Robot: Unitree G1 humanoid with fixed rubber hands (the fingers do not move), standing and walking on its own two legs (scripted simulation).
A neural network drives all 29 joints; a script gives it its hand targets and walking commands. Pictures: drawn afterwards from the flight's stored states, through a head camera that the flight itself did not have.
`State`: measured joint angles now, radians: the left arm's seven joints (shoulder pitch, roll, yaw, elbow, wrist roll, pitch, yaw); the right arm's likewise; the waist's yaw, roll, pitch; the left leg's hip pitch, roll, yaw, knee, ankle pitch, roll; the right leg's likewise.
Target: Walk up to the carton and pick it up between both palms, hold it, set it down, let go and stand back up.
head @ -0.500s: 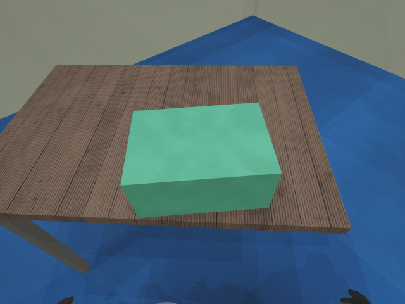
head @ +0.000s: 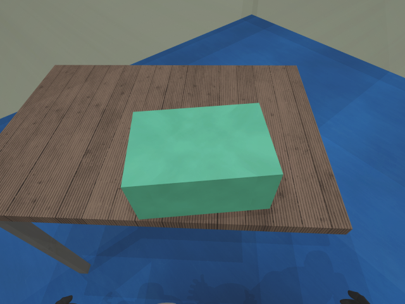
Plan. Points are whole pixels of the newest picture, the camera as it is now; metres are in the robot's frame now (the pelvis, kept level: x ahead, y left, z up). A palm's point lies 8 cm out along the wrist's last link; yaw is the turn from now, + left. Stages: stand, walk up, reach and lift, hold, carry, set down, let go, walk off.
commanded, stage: walk up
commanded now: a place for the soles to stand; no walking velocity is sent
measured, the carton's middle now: (200, 159) +0.41 +0.03 +0.02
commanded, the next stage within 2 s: reach and lift in 0.30 s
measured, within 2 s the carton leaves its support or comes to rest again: neither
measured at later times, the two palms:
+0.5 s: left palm (61, 301) +0.14 +0.32 -0.11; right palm out of the picture +0.15 -0.29 -0.11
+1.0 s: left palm (83, 261) +0.20 +0.26 -0.04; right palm (381, 281) +0.17 -0.31 -0.04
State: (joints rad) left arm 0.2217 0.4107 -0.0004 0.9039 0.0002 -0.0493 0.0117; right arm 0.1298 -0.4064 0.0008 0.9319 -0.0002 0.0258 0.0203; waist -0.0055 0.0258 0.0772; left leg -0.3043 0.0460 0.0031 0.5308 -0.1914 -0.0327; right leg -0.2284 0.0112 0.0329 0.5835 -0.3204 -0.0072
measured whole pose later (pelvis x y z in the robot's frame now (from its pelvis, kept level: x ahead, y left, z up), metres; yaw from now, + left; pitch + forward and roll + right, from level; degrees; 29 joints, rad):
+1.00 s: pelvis +0.02 -0.01 +0.00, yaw +0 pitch -6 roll +1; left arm 0.13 0.34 0.04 0.39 0.00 0.37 0.04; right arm 0.14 -0.40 -0.04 0.74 -0.01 -0.15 0.11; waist -0.01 -0.05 0.07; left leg -0.16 0.04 0.00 0.46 -0.19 -0.04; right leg -0.10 0.01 0.02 0.55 -0.34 -0.01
